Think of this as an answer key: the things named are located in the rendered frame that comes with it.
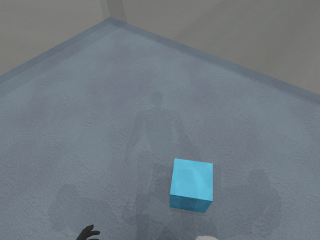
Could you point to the carton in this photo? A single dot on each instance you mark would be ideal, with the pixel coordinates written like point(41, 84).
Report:
point(191, 185)

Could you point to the left robot hand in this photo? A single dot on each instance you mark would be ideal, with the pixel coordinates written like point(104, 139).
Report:
point(86, 232)

